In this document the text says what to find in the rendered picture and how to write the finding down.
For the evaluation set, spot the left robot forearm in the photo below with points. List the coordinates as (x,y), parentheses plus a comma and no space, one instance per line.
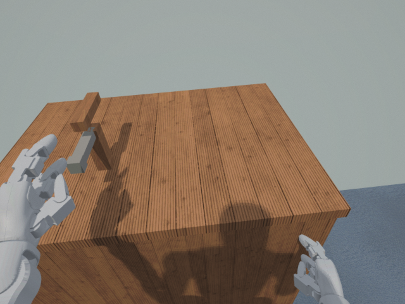
(20,279)

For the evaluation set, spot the counter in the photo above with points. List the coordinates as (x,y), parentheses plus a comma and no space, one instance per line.
(189,197)

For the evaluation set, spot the tap lever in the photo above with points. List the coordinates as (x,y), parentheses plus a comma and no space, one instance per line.
(77,163)

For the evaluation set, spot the robot right hand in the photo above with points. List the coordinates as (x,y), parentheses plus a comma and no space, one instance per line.
(323,279)

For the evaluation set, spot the robot left hand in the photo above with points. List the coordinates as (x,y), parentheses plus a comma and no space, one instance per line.
(21,199)

